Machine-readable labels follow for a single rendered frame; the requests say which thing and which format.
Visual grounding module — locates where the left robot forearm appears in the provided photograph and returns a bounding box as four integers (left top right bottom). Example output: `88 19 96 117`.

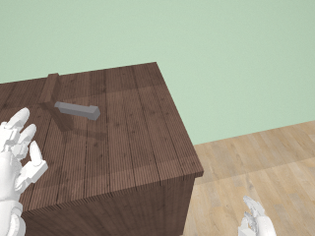
0 199 26 236

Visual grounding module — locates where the tap lever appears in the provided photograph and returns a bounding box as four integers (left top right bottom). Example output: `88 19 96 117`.
54 101 100 120

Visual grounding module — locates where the robot right hand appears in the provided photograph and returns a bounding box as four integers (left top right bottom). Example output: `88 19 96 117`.
237 195 277 236

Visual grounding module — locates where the robot left hand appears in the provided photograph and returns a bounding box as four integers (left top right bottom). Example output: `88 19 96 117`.
0 107 48 202

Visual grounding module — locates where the counter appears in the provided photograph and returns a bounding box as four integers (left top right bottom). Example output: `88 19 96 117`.
0 62 205 236

